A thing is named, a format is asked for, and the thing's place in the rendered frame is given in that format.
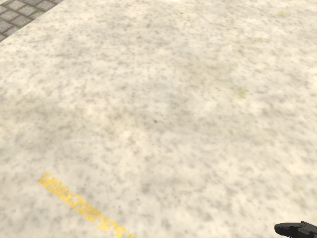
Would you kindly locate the robot right hand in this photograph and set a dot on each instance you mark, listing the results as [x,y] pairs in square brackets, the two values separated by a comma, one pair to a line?
[296,229]

